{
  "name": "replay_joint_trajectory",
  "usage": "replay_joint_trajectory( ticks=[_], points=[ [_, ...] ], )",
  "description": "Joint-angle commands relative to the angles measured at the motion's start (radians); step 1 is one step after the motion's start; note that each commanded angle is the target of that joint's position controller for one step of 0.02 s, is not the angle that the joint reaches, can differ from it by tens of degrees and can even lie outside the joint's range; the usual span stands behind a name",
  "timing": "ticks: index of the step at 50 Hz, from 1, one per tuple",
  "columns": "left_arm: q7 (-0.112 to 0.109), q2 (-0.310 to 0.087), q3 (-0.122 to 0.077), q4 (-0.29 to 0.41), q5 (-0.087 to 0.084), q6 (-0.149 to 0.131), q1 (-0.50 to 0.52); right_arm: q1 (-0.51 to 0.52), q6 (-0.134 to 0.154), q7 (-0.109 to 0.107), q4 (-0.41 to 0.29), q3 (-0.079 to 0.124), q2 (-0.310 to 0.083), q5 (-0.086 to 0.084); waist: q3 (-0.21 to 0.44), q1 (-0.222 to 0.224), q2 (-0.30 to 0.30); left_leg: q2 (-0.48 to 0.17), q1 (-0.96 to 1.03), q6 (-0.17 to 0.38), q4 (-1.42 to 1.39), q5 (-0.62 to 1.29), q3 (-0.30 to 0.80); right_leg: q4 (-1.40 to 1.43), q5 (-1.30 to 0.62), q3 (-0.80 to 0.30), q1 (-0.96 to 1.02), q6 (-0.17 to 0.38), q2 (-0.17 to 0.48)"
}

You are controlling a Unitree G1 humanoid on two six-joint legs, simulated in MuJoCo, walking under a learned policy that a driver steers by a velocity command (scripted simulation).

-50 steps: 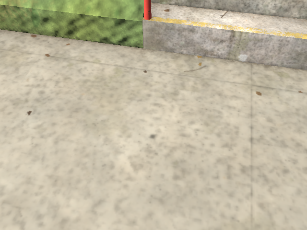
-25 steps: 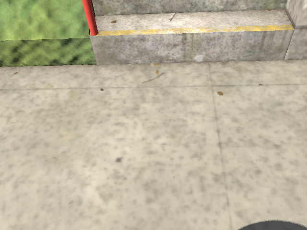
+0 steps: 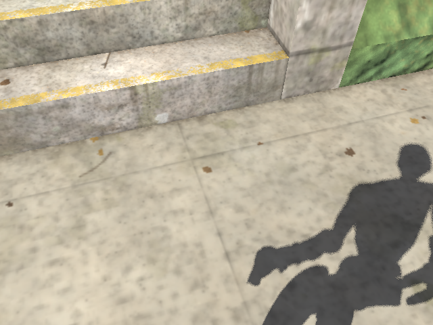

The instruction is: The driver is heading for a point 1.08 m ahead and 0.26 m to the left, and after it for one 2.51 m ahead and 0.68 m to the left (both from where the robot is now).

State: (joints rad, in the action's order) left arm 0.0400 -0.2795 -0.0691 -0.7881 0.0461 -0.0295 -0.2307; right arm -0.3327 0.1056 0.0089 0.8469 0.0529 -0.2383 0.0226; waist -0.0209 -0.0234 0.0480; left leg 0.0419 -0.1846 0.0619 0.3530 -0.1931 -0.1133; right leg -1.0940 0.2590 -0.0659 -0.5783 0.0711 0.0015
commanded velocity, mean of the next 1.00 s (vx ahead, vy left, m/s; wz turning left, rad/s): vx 0.50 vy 0.00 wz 0.35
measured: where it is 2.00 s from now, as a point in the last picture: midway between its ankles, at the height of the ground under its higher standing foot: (140, 199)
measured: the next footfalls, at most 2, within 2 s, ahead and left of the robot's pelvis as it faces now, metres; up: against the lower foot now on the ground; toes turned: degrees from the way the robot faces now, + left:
right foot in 0.26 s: +0.29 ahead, -0.12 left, +0.00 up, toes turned +0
left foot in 0.78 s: +0.52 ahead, +0.13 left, +0.00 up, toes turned +24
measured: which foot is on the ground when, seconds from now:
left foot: down 0.00-0.26, up 0.28-0.76, down 0.78-1.00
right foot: up 0.00-0.24, down 0.26-0.78, up 0.80-1.00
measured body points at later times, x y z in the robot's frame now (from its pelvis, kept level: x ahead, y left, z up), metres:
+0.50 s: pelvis +0.26 -0.04 +0.00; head +0.28 -0.05 +0.45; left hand +0.26 +0.23 -0.12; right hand +0.37 -0.29 -0.13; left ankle +0.28 +0.10 -0.66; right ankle +0.25 -0.12 -0.74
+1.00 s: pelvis +0.50 +0.08 +0.00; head +0.52 +0.10 +0.45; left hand +0.51 +0.36 -0.12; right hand +0.66 -0.15 -0.13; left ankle +0.49 +0.11 -0.74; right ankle +0.60 -0.07 -0.66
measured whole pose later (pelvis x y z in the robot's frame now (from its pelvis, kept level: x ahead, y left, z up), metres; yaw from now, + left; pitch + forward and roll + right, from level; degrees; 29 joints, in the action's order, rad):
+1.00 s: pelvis +0.50 +0.08 +0.00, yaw +27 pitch +1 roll +0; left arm 0.01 -0.25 -0.04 -0.79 0.05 -0.05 -0.17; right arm -0.31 0.04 0.01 0.85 0.07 -0.26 0.00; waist -0.06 -0.02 0.02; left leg 0.14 -0.21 0.14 0.38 -0.18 0.00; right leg -1.09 0.28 -0.02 -0.58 -0.03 0.12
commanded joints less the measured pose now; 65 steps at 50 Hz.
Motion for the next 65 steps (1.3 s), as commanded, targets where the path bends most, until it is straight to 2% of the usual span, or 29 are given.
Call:
replay_joint_trajectory(
  ticks=[1, 5, 8, 10, 12, 13, 14, 15, 16, 17, 20, 23, 27, 30, 33, 36, 38, 39, 40, 41, 42, 44, 46, 49, 52, 56, 61, 63, 65],
  points=[
    [0.013, 0.002, 0.013, 0.058, 0.002, -0.003, 0.003, -0.020, 0.025, 0.008, -0.025, 0.008, -0.074, -0.004, -0.020, 0.034, -0.112, -0.272, 0.031, 0.140, -0.222, 0.195, 0.209, 0.098, -0.100, -0.017, -0.096, -0.015, 0.041],
    [0.025, 0.030, 0.042, 0.107, -0.004, -0.016, 0.184, -0.080, 0.012, 0.010, 0.012, 0.006, -0.089, -0.017, -0.036, -0.002, -0.116, -0.217, 0.001, 0.117, -0.213, 0.282, 0.126, 0.367, -0.221, 0.105, 0.017, -0.031, 0.052],
    [0.015, 0.012, 0.043, 0.126, -0.013, -0.024, 0.250, -0.142, 0.000, 0.006, 0.041, 0.012, -0.130, -0.011, -0.043, -0.022, -0.118, -0.252, 0.068, 0.121, -0.165, 0.351, 0.172, 0.463, -0.172, 0.122, 0.067, -0.033, 0.032],
    [0.003, -0.004, 0.039, 0.123, -0.014, -0.034, 0.237, -0.154, -0.011, 0.001, 0.055, 0.016, -0.148, -0.007, -0.037, -0.010, -0.128, -0.268, 0.119, 0.116, -0.099, 0.418, 0.201, 0.521, -0.104, 0.125, 0.118, -0.019, 0.009],
    [-0.016, -0.039, 0.021, 0.058, 0.001, -0.054, 0.051, -0.154, -0.020, -0.002, 0.068, 0.013, -0.143, -0.015, 0.052, 0.076, -0.093, -0.215, 0.093, 0.086, 0.135, 0.537, 0.164, 0.645, -0.111, 0.125, 0.387, 0.013, -0.028],
    [-0.031, -0.103, 0.000, 0.020, 0.023, -0.068, -0.117, -0.139, -0.017, -0.001, 0.047, 0.004, -0.115, -0.023, 0.171, 0.144, -0.037, -0.164, -0.055, 0.062, 0.361, 0.360, 0.130, 0.659, -0.052, -0.013, 0.637, 0.055, 0.106],
    [-0.045, -0.210, -0.026, 0.015, 0.040, -0.066, -0.223, -0.196, -0.015, 0.002, -0.002, -0.026, 0.013, -0.053, 0.324, 0.149, 0.169, -0.033, -0.399, 0.014, 0.701, -0.182, 0.036, 0.704, 0.022, -0.410, 0.957, 0.148, 0.429],
    [-0.047, -0.184, -0.028, 0.005, 0.003, -0.050, -0.230, -0.189, -0.028, -0.010, 0.017, 0.004, -0.087, -0.035, 0.329, 0.154, 0.120, -0.020, -0.483, 0.027, 0.845, -0.329, 0.118, 0.791, 0.067, -0.562, 0.870, 0.186, 0.463],
    [-0.044, -0.113, -0.008, 0.011, -0.006, -0.048, -0.141, -0.127, -0.035, -0.009, 0.009, 0.015, -0.102, -0.025, 0.177, 0.109, 0.049, -0.074, -0.514, 0.037, 0.871, -0.249, 0.159, 0.813, 0.084, -0.416, 0.749, 0.157, 0.405],
    [-0.039, -0.058, 0.005, 0.014, -0.012, -0.054, -0.072, -0.085, -0.036, -0.002, 0.004, 0.011, -0.076, -0.022, 0.088, 0.083, 0.033, -0.104, -0.500, 0.033, 0.839, -0.177, 0.159, 0.852, 0.018, -0.295, 0.629, 0.132, 0.358],
    [-0.043, -0.003, 0.018, -0.005, -0.022, -0.075, -0.030, -0.079, -0.073, 0.018, 0.014, 0.018, -0.044, 0.007, 0.009, 0.017, 0.054, -0.132, -0.418, 0.006, 0.792, -0.100, 0.149, 0.918, -0.148, -0.081, 0.460, 0.072, 0.272],
    [-0.046, -0.017, 0.010, -0.037, -0.032, -0.097, -0.070, -0.012, -0.092, 0.033, -0.015, 0.020, -0.023, 0.012, -0.009, -0.001, 0.027, -0.140, -0.482, -0.009, 0.785, -0.012, 0.142, 0.947, -0.276, 0.024, 0.468, 0.083, 0.267],
    [-0.048, -0.012, 0.011, -0.075, -0.026, -0.096, -0.120, 0.132, -0.095, 0.047, -0.070, 0.012, -0.014, 0.012, -0.050, 0.013, 0.025, -0.144, -0.541, -0.020, 0.634, 0.134, 0.118, 0.952, -0.346, 0.150, 0.479, 0.081, 0.243],
    [-0.051, -0.044, 0.005, -0.089, -0.025, -0.094, -0.140, 0.250, -0.092, 0.061, -0.113, -0.001, -0.010, 0.011, -0.073, 0.037, 0.029, -0.131, -0.472, -0.003, 0.441, 0.216, 0.061, 0.954, -0.363, 0.221, 0.481, 0.069, 0.242],
    [-0.059, -0.076, -0.003, -0.115, -0.024, -0.082, -0.189, 0.321, -0.092, 0.067, -0.146, -0.003, -0.028, 0.017, -0.088, 0.056, 0.018, -0.111, -0.444, 0.033, 0.340, 0.147, 0.010, 0.920, -0.439, 0.258, 0.575, 0.060, 0.271],
    [-0.068, -0.113, -0.011, -0.131, -0.020, -0.061, -0.201, 0.295, -0.092, 0.058, -0.151, 0.007, -0.049, 0.021, -0.047, 0.033, 0.037, -0.035, -0.344, 0.089, 0.289, 0.000, -0.049, 0.752, -0.812, 0.309, 0.666, 0.042, 0.280],
    [-0.069, -0.146, -0.019, -0.131, -0.020, -0.039, -0.194, 0.105, -0.081, 0.045, -0.099, 0.029, -0.086, 0.022, 0.072, -0.051, 0.031, 0.048, -0.111, 0.140, 0.221, -0.057, -0.059, 0.432, -0.924, 0.335, 0.643, 0.028, 0.268],
    [-0.066, -0.138, -0.016, -0.114, -0.018, -0.035, -0.189, -0.066, -0.073, 0.029, -0.044, 0.056, -0.146, 0.033, 0.173, -0.124, -0.038, 0.003, 0.149, 0.182, 0.167, -0.084, 0.051, 0.157, -0.704, 0.339, 0.470, -0.003, 0.244],
    [-0.047, -0.006, 0.014, -0.044, -0.030, -0.040, -0.240, -0.081, -0.072, 0.014, -0.051, 0.087, -0.278, 0.032, 0.276, -0.065, -0.280, -0.321, 0.485, 0.318, 0.124, -0.132, 0.553, -0.211, 0.114, 0.320, 0.029, -0.064, 0.096],
    [-0.039, -0.083, -0.002, 0.001, -0.029, -0.056, -0.119, -0.116, -0.087, 0.008, -0.072, 0.091, -0.293, -0.002, 0.344, -0.112, -0.212, -0.398, 0.532, 0.377, -0.067, -0.146, 0.907, -0.368, 0.282, 0.099, -0.147, -0.085, -0.024],
    [-0.034, -0.087, 0.000, 0.030, -0.035, -0.068, -0.016, -0.073, -0.093, -0.003, -0.055, 0.085, -0.270, -0.004, 0.185, -0.101, -0.134, -0.372, 0.450, 0.338, -0.082, -0.064, 0.724, -0.350, 0.170, 0.043, -0.245, -0.070, 0.048],
    [-0.039, -0.068, 0.007, 0.010, -0.029, -0.076, -0.037, 0.027, -0.081, -0.009, -0.058, 0.060, -0.173, -0.014, 0.044, -0.008, -0.029, -0.283, 0.181, 0.257, -0.091, 0.184, 0.517, -0.165, 0.050, 0.041, -0.121, -0.065, 0.114],
    [-0.036, -0.057, 0.009, 0.001, 0.002, -0.037, -0.079, 0.071, -0.064, -0.007, -0.068, 0.045, -0.133, -0.022, 0.047, 0.046, -0.039, -0.215, 0.061, 0.233, -0.111, 0.305, 0.417, -0.089, 0.053, 0.034, 0.001, -0.085, 0.124],
    [-0.028, -0.034, 0.013, 0.022, 0.004, -0.004, -0.042, 0.030, -0.042, -0.001, -0.056, 0.049, -0.159, -0.024, 0.032, 0.053, -0.050, -0.170, 0.007, 0.228, -0.136, 0.330, 0.372, 0.011, 0.003, 0.058, -0.007, -0.110, 0.114],
    [-0.026, -0.040, 0.014, 0.070, 0.001, 0.000, 0.097, -0.037, -0.042, -0.001, -0.044, 0.051, -0.169, -0.022, -0.016, 0.008, -0.079, -0.155, 0.027, 0.204, -0.163, 0.265, 0.391, 0.156, -0.121, 0.061, -0.093, -0.128, 0.109],
    [-0.019, -0.039, 0.021, 0.109, -0.006, -0.006, 0.221, -0.110, -0.041, -0.003, -0.031, 0.051, -0.172, -0.022, -0.016, -0.041, -0.103, -0.147, 0.121, 0.171, -0.135, 0.296, 0.402, 0.330, -0.249, 0.055, -0.126, -0.124, 0.078],
    [-0.006, -0.035, 0.033, 0.139, -0.018, -0.024, 0.321, -0.167, -0.029, -0.015, -0.001, 0.036, -0.156, -0.007, -0.042, -0.078, -0.123, -0.187, 0.216, 0.139, -0.121, 0.432, 0.370, 0.495, -0.273, 0.099, -0.054, -0.061, 0.050],
    [-0.004, -0.056, 0.026, 0.130, -0.021, -0.031, 0.275, -0.137, -0.024, -0.020, 0.005, 0.037, -0.177, -0.001, -0.048, -0.043, -0.135, -0.209, 0.232, 0.115, -0.102, 0.523, 0.347, 0.555, -0.201, 0.107, 0.044, -0.016, 0.029],
    [-0.018, -0.093, 0.008, 0.078, -0.028, -0.038, 0.106, -0.109, -0.022, -0.022, 0.015, 0.040, -0.196, 0.007, 0.031, 0.034, -0.135, -0.193, 0.268, 0.087, 0.079, 0.831, 0.291, 0.592, -0.109, 0.131, 0.236, 0.030, -0.037]
  ],
)
Keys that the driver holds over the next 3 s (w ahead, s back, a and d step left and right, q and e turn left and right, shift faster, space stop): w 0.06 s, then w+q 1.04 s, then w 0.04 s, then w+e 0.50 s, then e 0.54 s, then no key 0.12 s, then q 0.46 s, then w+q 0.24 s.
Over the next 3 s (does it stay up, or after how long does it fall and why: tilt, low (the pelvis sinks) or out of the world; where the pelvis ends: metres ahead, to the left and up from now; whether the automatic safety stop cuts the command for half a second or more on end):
stays up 0.88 0.23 0.00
